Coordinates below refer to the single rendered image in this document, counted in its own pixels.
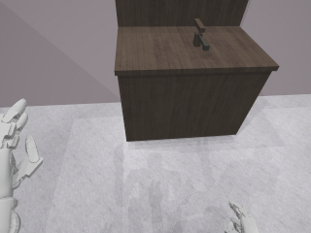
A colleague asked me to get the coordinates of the counter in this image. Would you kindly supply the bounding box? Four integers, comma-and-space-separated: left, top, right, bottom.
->
114, 0, 280, 142

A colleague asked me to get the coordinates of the tap lever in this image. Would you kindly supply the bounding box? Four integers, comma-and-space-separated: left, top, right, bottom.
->
197, 35, 210, 51

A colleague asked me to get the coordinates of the robot left hand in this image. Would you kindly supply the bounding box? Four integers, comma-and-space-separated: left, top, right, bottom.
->
0, 98, 44, 198

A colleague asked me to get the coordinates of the robot right hand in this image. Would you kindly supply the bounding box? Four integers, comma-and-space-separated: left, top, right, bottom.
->
225, 200, 260, 233

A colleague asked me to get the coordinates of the left robot forearm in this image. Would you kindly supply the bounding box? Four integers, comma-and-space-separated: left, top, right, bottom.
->
0, 197, 21, 233

